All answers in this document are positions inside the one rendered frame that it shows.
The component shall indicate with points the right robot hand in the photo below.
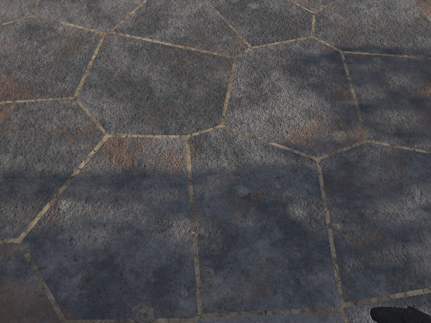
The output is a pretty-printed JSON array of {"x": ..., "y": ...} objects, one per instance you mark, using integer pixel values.
[{"x": 399, "y": 315}]

